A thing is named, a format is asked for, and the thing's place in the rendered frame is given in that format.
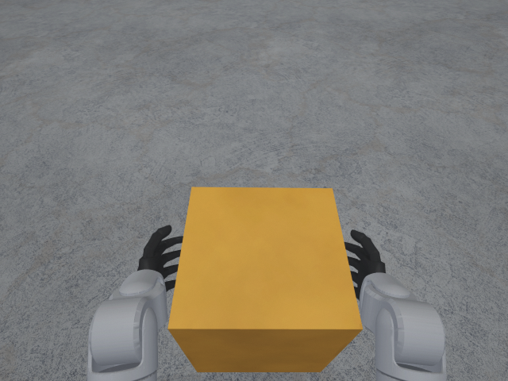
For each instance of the carton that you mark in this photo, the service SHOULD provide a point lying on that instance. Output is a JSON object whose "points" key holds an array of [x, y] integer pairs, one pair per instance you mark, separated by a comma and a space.
{"points": [[263, 282]]}

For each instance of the robot left hand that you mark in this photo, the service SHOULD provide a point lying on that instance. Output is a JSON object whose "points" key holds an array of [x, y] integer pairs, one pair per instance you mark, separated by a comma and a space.
{"points": [[153, 257]]}

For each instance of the robot right hand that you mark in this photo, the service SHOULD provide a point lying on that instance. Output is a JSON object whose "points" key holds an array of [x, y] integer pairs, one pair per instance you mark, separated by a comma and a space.
{"points": [[369, 262]]}

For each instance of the robot left forearm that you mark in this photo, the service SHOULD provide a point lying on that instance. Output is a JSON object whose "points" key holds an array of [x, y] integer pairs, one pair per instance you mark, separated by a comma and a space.
{"points": [[123, 334]]}

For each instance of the robot right forearm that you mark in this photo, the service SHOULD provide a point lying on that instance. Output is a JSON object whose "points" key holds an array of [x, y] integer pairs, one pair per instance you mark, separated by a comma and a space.
{"points": [[409, 335]]}

